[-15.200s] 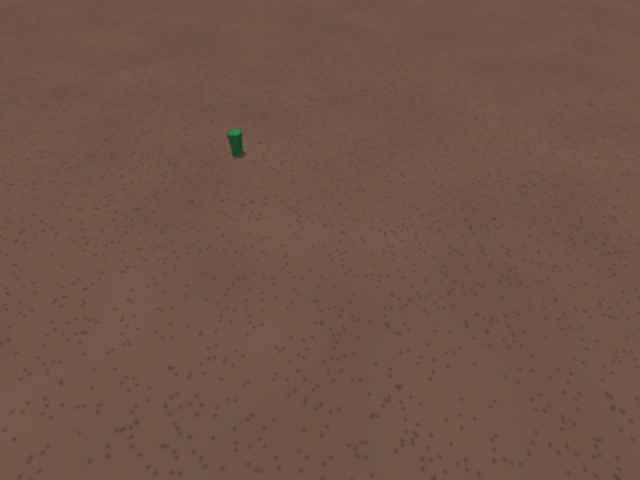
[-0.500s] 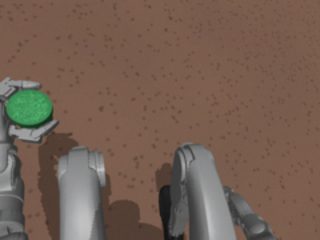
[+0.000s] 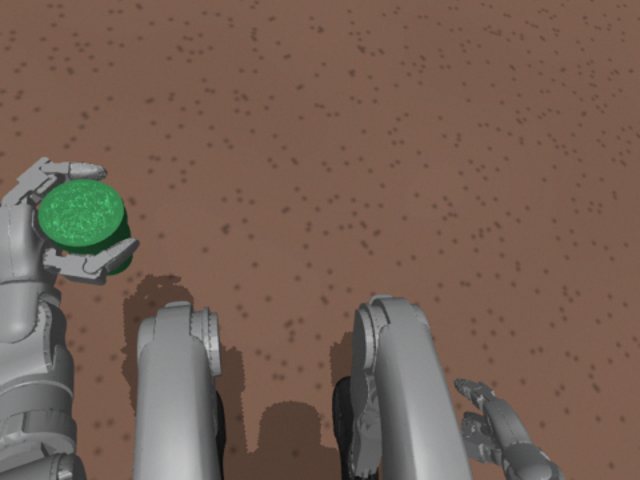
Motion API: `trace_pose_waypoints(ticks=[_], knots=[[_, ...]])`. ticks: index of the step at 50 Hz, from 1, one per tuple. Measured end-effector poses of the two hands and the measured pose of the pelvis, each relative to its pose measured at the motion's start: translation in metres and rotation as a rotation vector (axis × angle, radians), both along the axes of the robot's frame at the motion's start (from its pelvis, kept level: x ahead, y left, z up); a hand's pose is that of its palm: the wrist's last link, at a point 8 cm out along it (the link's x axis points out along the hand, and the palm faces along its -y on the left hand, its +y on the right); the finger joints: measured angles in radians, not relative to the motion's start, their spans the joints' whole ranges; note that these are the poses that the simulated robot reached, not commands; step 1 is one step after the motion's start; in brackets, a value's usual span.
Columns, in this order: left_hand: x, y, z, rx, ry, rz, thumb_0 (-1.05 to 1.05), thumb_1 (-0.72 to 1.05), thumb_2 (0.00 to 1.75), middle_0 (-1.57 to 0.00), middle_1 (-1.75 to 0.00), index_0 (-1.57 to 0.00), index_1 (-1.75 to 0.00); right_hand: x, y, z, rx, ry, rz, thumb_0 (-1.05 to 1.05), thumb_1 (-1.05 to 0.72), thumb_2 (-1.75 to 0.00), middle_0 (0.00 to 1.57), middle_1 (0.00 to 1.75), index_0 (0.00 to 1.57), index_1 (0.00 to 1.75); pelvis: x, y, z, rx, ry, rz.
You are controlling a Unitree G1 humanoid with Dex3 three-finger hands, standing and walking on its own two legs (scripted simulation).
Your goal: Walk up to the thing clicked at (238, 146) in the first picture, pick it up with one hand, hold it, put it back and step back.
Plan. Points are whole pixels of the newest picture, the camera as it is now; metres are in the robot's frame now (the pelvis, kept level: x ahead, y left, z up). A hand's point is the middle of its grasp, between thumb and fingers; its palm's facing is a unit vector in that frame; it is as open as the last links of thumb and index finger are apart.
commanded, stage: settle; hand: left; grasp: from the side
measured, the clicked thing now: (98, 236) +0.40 +0.26 -0.06
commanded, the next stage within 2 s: lift in 0.42 s
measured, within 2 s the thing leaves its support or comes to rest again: neither
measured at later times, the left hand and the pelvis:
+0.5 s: hand (82, 215) +0.41 +0.25 -0.01, palm faces +0.16 -0.99 -0.04, open 10.0 cm; pelvis +0.00 +0.00 +0.02, yaw +1 degrees
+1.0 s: hand (57, 201) +0.39 +0.24 +0.06, palm faces +0.12 -0.99 -0.04, open 10.0 cm; pelvis +0.00 +0.00 +0.07, yaw +2 degrees
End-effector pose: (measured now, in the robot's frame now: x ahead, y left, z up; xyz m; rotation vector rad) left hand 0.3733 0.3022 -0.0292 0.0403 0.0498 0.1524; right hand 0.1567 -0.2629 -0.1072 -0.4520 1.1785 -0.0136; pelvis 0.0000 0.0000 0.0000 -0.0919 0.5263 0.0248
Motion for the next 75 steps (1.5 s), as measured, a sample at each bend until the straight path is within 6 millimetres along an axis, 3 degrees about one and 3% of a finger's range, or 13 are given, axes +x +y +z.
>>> trace_pose_waypoints(ticks=[32,41,50,58,75], knots=[[0.005,-0.001,0.031,0.001,0.000,0.004,0.01,-0.29,0.98,-0.79,-0.91,-0.71,-0.90,-0.010,0.008,0.020,0.026,-0.014,-0.016,0.01,-0.92,-0.90,0.20,0.30,0.20,0.30,-0.001,0.002,0.023,0.014,0.013,0.019],[-0.001,-0.004,0.052,0.003,0.000,-0.029,0.01,-0.29,0.98,-0.79,-0.92,-0.71,-0.90,-0.008,0.008,0.032,0.037,-0.032,-0.039,0.01,-0.93,-0.90,0.20,0.30,0.20,0.30,0.000,0.001,0.038,0.019,0.022,0.023],[-0.008,-0.008,0.093,-0.004,-0.010,-0.027,0.01,-0.29,0.98,-0.79,-0.92,-0.71,-0.90,0.007,0.012,0.059,0.057,-0.082,-0.054,0.01,-0.92,-0.90,0.20,0.30,0.20,0.30,0.003,0.000,0.067,0.021,0.034,0.028],[-0.016,-0.013,0.140,-0.006,-0.004,-0.024,0.01,-0.29,0.97,-0.78,-0.92,-0.71,-0.91,0.025,0.020,0.097,0.079,-0.139,-0.066,0.01,-0.92,-0.89,0.20,0.30,0.20,0.30,0.008,0.001,0.104,0.022,0.028,0.033],[-0.029,-0.018,0.271,-0.001,0.021,0.012,0.02,-0.29,0.98,-0.77,-0.95,-0.70,-0.92,0.057,0.036,0.217,0.104,-0.253,-0.093,0.01,-0.91,-0.89,0.20,0.30,0.20,0.30,0.033,0.006,0.212,0.027,-0.062,0.059]])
